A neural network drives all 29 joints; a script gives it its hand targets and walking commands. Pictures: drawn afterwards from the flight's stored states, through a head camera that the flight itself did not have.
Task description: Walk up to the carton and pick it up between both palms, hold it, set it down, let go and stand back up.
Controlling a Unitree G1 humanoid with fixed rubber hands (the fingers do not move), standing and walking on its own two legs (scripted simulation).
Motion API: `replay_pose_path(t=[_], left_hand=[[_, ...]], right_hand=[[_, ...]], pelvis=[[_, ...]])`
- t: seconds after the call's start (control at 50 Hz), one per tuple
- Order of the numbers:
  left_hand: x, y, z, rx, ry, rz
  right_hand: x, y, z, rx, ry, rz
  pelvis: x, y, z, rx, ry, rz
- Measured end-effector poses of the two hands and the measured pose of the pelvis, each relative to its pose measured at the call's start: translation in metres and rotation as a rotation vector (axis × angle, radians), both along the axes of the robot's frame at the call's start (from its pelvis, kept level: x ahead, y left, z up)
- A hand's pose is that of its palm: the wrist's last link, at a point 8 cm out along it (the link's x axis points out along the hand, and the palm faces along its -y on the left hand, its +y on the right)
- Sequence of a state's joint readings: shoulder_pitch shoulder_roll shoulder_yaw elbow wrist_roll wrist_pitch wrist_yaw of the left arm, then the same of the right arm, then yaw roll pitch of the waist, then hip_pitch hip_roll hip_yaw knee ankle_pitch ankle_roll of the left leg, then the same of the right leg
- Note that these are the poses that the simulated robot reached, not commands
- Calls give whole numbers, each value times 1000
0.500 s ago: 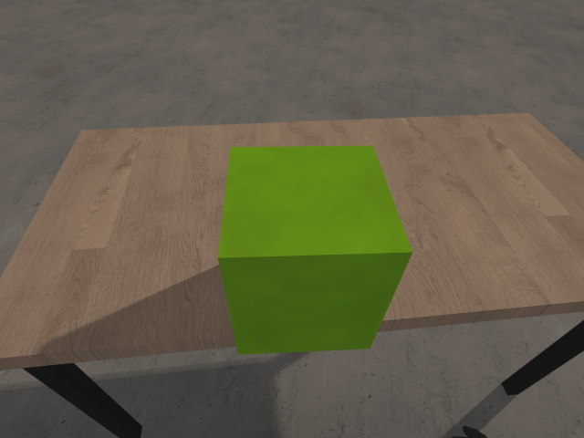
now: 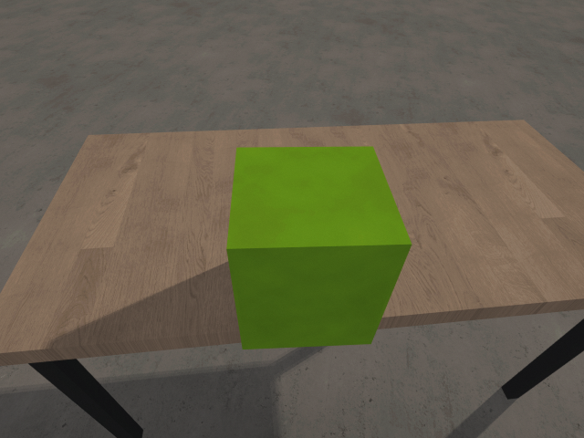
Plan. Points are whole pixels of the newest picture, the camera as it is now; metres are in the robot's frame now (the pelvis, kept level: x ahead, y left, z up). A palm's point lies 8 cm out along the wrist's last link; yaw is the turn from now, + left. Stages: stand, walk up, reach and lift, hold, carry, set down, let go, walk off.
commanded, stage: stand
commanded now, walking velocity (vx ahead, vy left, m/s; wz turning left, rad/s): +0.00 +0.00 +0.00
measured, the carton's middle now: (306, 249) +0.39 +0.00 +0.05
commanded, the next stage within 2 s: none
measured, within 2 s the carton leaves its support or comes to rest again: neither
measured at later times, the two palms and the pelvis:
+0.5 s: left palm out of the picture +0.03 +0.30 -0.13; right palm out of the picture +0.07 -0.26 -0.11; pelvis -0.01 +0.00 +0.00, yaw +0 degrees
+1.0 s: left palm out of the picture +0.02 +0.30 -0.13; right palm out of the picture +0.07 -0.26 -0.11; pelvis -0.01 +0.00 +0.00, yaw +0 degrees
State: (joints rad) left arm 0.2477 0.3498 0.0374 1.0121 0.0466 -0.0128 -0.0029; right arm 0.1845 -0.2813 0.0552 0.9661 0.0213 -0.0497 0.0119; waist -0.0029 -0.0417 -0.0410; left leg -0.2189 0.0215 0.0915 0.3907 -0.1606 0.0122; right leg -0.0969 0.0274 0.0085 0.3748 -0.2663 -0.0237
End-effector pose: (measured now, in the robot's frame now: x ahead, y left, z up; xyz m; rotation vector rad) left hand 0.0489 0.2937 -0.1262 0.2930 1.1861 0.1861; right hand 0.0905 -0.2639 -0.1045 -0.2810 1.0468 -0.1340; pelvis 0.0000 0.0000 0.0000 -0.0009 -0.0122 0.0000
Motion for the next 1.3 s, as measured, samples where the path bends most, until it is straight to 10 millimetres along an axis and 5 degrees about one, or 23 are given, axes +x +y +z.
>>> replay_pose_path(t=[1.3], left_hand=[[-32, 9, -1, 15, 72, 24]], right_hand=[[-28, 4, -11, 10, 60, -23]], pelvis=[[-12, 4, 0, -6, -17, 0]])
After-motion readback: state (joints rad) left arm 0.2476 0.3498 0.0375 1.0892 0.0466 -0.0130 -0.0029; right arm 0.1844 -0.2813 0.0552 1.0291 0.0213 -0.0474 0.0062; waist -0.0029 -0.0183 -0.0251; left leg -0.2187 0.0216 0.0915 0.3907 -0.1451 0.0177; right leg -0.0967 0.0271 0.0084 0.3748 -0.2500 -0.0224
